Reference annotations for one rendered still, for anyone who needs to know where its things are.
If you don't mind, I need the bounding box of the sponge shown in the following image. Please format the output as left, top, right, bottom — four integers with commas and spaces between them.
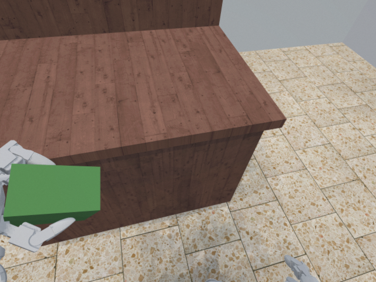
3, 164, 100, 226

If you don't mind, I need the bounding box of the table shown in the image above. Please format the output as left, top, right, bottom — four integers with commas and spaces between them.
0, 0, 287, 246

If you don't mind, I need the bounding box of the right robot hand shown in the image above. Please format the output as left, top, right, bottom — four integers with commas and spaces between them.
284, 255, 318, 282

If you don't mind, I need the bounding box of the left robot hand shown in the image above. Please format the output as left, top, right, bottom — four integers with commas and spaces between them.
0, 140, 75, 253

